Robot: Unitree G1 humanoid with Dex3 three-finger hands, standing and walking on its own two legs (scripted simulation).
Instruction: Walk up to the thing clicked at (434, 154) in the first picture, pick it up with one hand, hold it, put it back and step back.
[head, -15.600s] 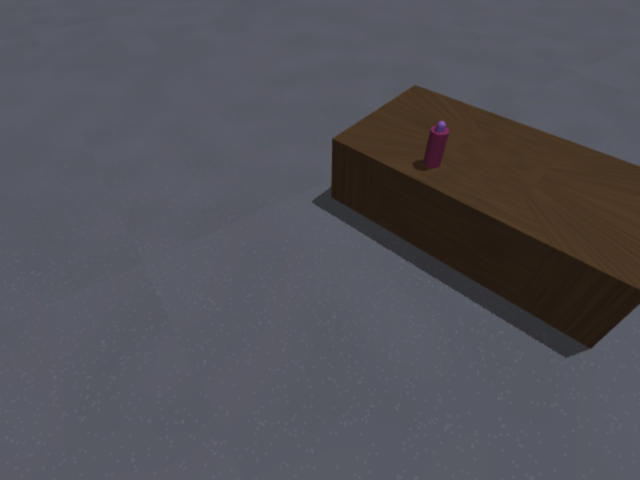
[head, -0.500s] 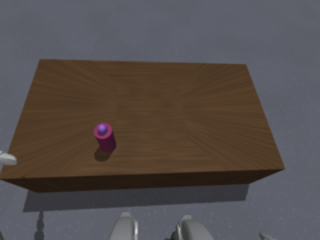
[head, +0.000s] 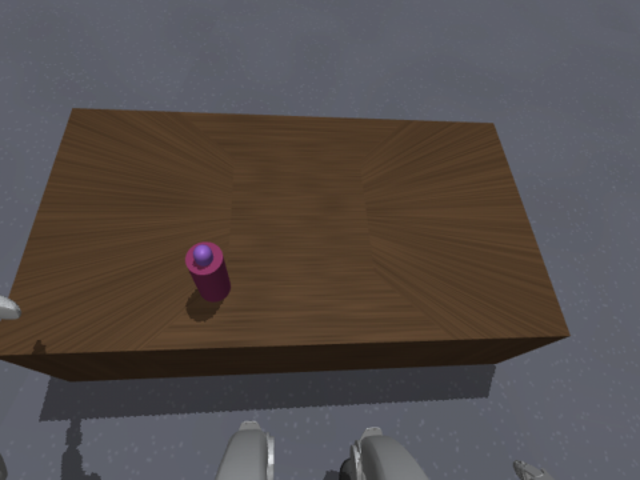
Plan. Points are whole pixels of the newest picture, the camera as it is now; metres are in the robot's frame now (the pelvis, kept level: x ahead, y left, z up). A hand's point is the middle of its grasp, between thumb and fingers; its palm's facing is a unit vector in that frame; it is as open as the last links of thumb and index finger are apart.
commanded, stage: go down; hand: left
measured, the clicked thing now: (208, 270) +0.49 +0.20 -0.27
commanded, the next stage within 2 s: none
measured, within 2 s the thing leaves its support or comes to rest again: neither
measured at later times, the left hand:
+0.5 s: hand out of the picture +0.39 +0.39 +0.01, palm faces +0.23 -0.97 -0.10, open 17.5 cm
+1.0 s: hand out of the picture +0.41 +0.39 +0.01, palm faces +0.23 -0.97 -0.08, open 17.4 cm
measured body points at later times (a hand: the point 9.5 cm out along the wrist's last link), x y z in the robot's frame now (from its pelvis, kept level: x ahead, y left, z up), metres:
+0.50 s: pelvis -0.01 +0.00 -0.01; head +0.13 +0.05 +0.41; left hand +0.38 +0.44 +0.02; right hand +0.05 -0.28 -0.10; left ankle +0.02 +0.10 -0.66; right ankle +0.01 -0.14 -0.66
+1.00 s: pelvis -0.01 +0.00 -0.02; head +0.15 +0.05 +0.40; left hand +0.39 +0.44 +0.02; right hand +0.05 -0.28 -0.11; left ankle +0.02 +0.10 -0.66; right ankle +0.01 -0.14 -0.66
